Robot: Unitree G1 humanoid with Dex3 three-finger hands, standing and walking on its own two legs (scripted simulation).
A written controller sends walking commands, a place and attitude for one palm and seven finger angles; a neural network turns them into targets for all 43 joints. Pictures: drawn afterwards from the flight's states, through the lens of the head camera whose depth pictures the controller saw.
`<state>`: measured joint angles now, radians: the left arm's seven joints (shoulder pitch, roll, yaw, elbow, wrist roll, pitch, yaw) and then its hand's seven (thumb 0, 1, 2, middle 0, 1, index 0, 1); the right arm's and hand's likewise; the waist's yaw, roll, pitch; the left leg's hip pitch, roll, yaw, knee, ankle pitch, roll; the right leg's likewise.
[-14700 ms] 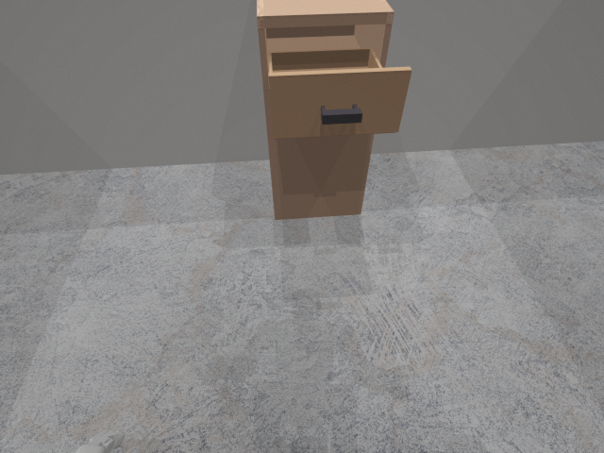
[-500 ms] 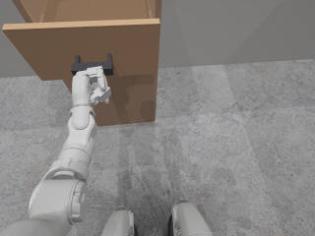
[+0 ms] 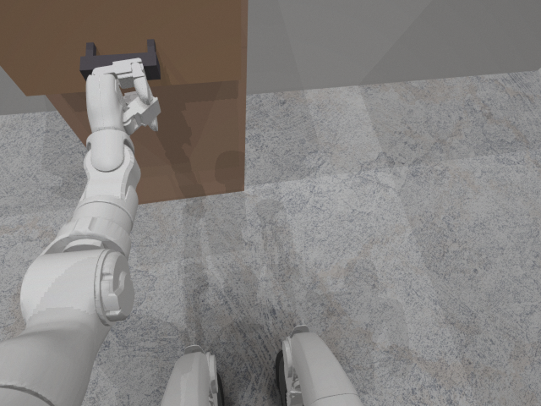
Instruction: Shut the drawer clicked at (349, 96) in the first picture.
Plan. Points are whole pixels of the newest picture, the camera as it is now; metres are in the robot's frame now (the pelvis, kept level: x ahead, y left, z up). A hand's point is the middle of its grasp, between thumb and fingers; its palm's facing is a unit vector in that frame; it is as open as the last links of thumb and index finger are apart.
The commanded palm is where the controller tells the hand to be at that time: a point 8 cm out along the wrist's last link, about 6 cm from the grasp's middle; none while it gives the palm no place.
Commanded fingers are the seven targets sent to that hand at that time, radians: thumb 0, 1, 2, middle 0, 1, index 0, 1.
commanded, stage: push the drawer shut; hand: left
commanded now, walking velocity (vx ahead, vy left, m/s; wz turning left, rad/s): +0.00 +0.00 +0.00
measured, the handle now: (121, 57) +0.62 +0.14 +0.07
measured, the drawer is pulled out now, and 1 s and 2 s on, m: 0.09 0.00 0.00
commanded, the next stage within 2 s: pull the fist back off the drawer in 0.96 s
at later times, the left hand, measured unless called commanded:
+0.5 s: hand (147, 64) +0.61 +0.11 +0.06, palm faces +0.04 -1.00 -0.04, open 3.2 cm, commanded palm +0.60 +0.15 +0.06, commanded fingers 0.00 0.90 0.90 -1.40 -1.60 -1.40 -1.60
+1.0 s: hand (140, 52) +0.63 +0.12 +0.06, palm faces +0.05 -1.00 -0.04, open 3.1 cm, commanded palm +0.66 +0.14 +0.06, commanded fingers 0.00 0.90 0.90 -1.40 -1.60 -1.40 -1.60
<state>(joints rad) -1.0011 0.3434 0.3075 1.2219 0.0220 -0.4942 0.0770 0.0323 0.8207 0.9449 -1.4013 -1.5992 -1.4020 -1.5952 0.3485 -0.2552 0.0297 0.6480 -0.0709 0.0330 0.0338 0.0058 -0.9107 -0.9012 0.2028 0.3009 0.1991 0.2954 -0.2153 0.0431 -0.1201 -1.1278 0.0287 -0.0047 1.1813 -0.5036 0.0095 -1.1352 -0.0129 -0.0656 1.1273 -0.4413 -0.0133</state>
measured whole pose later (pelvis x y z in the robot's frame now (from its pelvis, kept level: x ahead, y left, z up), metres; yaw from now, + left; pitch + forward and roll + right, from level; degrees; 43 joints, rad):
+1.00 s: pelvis +0.00 +0.01 -0.02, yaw -2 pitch +34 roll -6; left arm -1.42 0.65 0.37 1.44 0.15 -0.33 0.04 0.01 0.64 0.94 -1.40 -1.60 -1.41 -1.60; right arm 0.43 -0.24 0.10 0.63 -0.11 0.06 0.07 0.00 -0.91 -0.90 0.20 0.30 0.20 0.30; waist -0.36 0.07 -0.10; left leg -1.36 0.05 -0.06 1.29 -0.52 0.02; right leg -1.32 0.01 -0.11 1.16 -0.43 0.00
